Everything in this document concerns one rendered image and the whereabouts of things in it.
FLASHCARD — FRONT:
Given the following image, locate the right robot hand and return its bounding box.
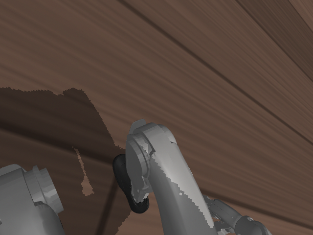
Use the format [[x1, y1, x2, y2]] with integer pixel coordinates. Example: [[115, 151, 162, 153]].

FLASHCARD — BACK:
[[202, 194, 242, 235]]

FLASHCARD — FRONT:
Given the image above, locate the right robot foot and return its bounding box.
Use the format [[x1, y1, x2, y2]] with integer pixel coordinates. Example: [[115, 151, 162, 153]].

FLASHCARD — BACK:
[[112, 154, 149, 213]]

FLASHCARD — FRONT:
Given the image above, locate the right robot arm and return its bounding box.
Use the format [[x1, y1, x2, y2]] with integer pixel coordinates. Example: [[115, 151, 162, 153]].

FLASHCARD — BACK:
[[234, 215, 272, 235]]

